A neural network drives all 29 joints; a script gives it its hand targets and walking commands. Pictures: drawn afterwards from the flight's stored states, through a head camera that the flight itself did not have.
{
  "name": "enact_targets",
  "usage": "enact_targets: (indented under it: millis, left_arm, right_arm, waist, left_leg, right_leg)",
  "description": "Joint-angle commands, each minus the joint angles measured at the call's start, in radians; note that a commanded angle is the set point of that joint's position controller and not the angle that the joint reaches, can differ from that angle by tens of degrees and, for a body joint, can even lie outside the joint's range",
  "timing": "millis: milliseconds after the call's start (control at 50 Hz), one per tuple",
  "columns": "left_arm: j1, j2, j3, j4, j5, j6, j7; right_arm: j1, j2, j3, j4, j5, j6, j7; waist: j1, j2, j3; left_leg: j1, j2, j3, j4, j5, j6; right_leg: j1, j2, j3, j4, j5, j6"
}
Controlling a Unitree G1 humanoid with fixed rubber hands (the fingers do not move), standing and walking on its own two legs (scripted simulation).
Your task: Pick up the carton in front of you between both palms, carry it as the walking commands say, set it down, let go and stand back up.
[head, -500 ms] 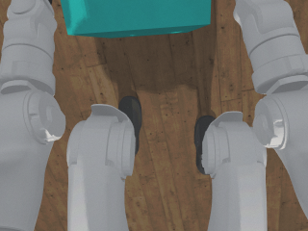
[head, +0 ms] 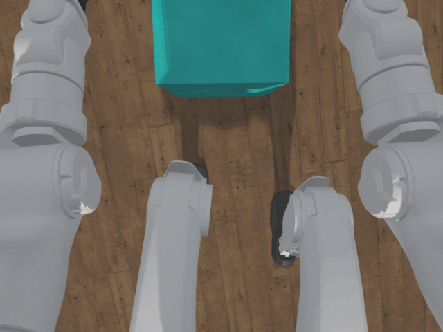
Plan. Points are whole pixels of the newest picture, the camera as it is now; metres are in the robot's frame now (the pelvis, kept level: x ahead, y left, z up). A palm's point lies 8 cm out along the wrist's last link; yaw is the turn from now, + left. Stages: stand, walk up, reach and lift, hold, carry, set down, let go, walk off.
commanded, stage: set down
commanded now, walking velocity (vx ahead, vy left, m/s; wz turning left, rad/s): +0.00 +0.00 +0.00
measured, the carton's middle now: (221, 39) +0.55 +0.11 -0.31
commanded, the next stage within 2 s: let go in 0.68 s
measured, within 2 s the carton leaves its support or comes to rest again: neither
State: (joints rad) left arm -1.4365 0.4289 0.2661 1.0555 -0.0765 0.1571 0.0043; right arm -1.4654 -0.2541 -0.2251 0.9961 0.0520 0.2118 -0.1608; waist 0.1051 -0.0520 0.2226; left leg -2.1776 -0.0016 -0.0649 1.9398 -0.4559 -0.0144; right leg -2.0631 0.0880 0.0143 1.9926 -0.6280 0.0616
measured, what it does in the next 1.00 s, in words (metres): rises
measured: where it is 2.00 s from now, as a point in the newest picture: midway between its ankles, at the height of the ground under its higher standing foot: (237, 228)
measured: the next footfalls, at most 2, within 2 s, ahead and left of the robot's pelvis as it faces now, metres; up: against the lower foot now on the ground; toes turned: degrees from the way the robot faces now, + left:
none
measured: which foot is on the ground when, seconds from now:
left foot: down 0.00-1.00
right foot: down 0.00-1.00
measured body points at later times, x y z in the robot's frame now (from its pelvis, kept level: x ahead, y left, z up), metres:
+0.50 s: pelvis +0.03 +0.01 +0.13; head +0.35 +0.06 +0.43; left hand +0.54 +0.32 +0.02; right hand +0.60 -0.07 +0.02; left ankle +0.13 +0.13 -0.40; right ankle +0.09 -0.13 -0.40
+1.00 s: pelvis +0.06 +0.02 +0.25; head +0.34 +0.07 +0.60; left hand +0.47 +0.31 +0.13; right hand +0.52 -0.11 +0.13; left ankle +0.13 +0.13 -0.40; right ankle +0.09 -0.13 -0.40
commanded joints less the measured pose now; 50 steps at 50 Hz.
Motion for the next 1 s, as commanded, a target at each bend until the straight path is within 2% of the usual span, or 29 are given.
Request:
enact_targets:
  millis: [0,160,280,420,680,760,840,920,980]
  left_arm:
    - [-0.232,0.103,0.029,-0.115,0.027,-0.016,-0.003]
    - [-0.16,0.125,0.059,-0.236,0.036,0.017,-0.005]
    - [-0.104,0.12,0.063,-0.314,0.031,0.051,-0.023]
    - [-0.034,0.091,0.08,-0.308,0.053,0.05,-0.047]
    - [0.045,0.043,0.135,-0.269,0.13,0.007,-0.082]
    - [0.15,0.031,0.137,-0.295,0.182,0.004,-0.099]
    - [0.326,0.025,0.108,-0.379,0.223,0.007,-0.119]
    - [0.506,0.005,0.062,-0.493,0.214,-0.007,-0.126]
    - [0.624,-0.021,0.028,-0.543,0.185,-0.027,-0.129]
  right_arm:
    - [-0.21,-0.097,-0.039,-0.09,-0.033,-0.024,0.009]
    - [-0.178,-0.085,-0.011,-0.234,-0.017,-0.002,0.012]
    - [-0.11,-0.074,-0.006,-0.314,-0.018,0.027,0.01]
    - [-0.031,-0.054,-0.027,-0.313,-0.043,0.023,0.025]
    - [0.059,-0.015,-0.067,-0.268,-0.095,-0.01,0.062]
    - [0.173,0.018,-0.079,-0.297,-0.147,-0.01,0.06]
    - [0.366,0.054,-0.068,-0.393,-0.187,-0.008,0.047]
    - [0.553,0.075,-0.028,-0.506,-0.173,-0.032,0.052]
    - [0.654,0.073,-0.002,-0.561,-0.151,-0.061,0.068]
  waist:
    - [0.015,0.097,-1.111]
    - [0.046,0.053,-1.336]
    - [0.037,0.053,-1.409]
    - [0.022,0.056,-1.353]
    - [0.014,0.038,-1.227]
    - [0.007,0.045,-1.278]
    - [0.0,0.064,-1.307]
    - [0.002,0.096,-1.255]
    - [-0.006,0.106,-1.171]
  left_leg:
    - [0.836,-0.03,0.118,-0.183,0.273,-0.029]
    - [1.0,-0.046,0.129,-0.3,0.401,-0.028]
    - [1.119,-0.055,0.131,-0.395,0.502,-0.03]
    - [1.187,-0.06,0.122,-0.53,0.554,-0.028]
    - [1.294,-0.049,0.111,-0.807,0.54,-0.021]
    - [1.411,-0.049,0.11,-0.87,0.593,-0.011]
    - [1.578,-0.048,0.101,-0.93,0.672,0.003]
    - [1.773,-0.036,0.069,-0.994,0.751,0.009]
    - [1.858,-0.026,0.041,-1.046,0.755,0.006]
  right_leg:
    - [0.234,0.051,-0.133,-0.243,0.118,-0.011]
    - [0.382,0.063,-0.144,-0.36,0.203,-0.003]
    - [0.463,0.065,-0.138,-0.469,0.27,-0.001]
    - [0.526,0.055,-0.117,-0.617,0.317,0.002]
    - [0.729,0.031,-0.078,-0.899,0.37,0.012]
    - [0.828,0.031,-0.075,-0.973,0.428,0.016]
    - [0.913,0.035,-0.076,-1.048,0.486,0.017]
    - [0.921,0.03,-0.076,-1.124,0.487,0.009]
    - [0.934,0.02,-0.071,-1.18,0.461,0.0]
